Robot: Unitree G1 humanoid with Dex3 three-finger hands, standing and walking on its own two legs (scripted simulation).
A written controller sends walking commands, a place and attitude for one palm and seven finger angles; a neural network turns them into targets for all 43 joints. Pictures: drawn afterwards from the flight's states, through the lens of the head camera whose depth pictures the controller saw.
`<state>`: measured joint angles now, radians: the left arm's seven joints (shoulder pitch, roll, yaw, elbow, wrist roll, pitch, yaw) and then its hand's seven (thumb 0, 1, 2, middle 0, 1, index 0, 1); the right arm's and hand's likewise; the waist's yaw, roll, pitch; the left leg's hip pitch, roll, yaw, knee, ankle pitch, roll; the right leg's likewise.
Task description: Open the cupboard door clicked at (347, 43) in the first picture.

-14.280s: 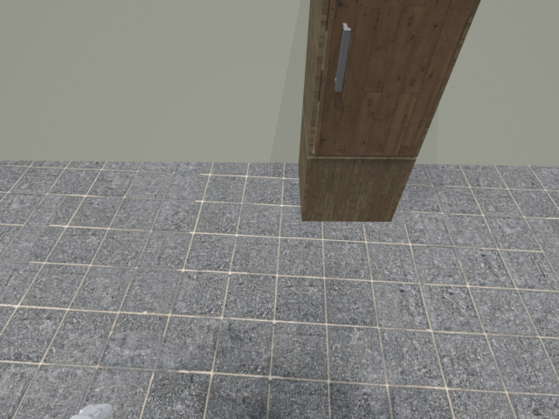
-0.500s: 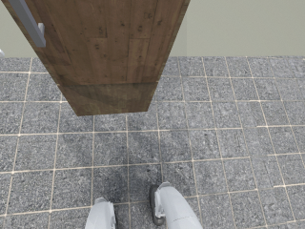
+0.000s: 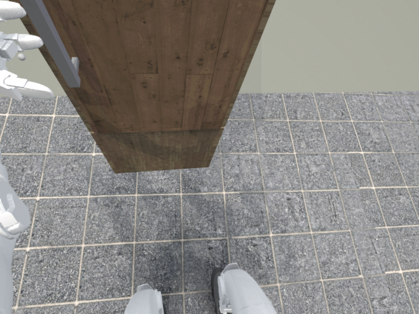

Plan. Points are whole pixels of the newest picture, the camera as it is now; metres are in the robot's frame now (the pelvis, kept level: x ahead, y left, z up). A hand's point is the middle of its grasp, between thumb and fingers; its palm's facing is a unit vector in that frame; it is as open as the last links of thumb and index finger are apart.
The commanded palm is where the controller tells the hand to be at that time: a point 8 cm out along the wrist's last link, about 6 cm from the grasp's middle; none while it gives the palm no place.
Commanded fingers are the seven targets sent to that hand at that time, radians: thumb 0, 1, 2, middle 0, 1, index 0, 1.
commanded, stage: slide the fingers in behind the handle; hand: left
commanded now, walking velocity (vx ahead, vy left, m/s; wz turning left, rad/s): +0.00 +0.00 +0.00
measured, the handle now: (56, 36) +0.57 +0.20 +0.10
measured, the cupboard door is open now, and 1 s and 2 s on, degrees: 0 0 0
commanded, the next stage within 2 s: close the thumb around the handle in 1.14 s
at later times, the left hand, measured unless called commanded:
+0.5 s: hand (35, 65) +0.52 +0.22 +0.09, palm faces +0.05 -1.00 -0.01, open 15.3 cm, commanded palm +0.51 +0.23 +0.09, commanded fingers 0.00 -0.50 0.30 -0.30 -1.20 -0.30 -1.20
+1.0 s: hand (64, 66) +0.52 +0.18 +0.09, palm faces -0.05 -1.00 +0.00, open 14.9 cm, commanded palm +0.51 +0.22 +0.09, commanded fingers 0.00 -0.50 0.30 -0.30 -1.20 -0.30 -1.20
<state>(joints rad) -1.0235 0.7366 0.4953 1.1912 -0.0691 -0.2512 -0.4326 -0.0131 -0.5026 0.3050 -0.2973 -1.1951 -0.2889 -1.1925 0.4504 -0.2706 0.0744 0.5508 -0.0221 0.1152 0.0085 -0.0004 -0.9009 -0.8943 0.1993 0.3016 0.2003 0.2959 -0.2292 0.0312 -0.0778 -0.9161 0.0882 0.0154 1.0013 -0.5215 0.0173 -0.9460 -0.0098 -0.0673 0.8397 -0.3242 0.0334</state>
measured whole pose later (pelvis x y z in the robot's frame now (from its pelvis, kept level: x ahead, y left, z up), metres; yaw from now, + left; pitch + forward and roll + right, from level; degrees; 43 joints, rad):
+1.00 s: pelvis +0.00 -0.02 +0.00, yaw +4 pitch +22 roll -4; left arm -1.06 0.53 0.32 1.23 -0.11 -0.33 -0.32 -0.01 -0.51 0.30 -0.30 -1.20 -0.13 -1.12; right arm 0.39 -0.27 0.05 0.65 -0.03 0.04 0.01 0.00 -0.90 -0.89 0.20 0.30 0.20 0.30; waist -0.18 0.03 -0.08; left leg -0.87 0.06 -0.03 0.98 -0.50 0.00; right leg -0.90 -0.04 -0.10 0.86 -0.35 0.02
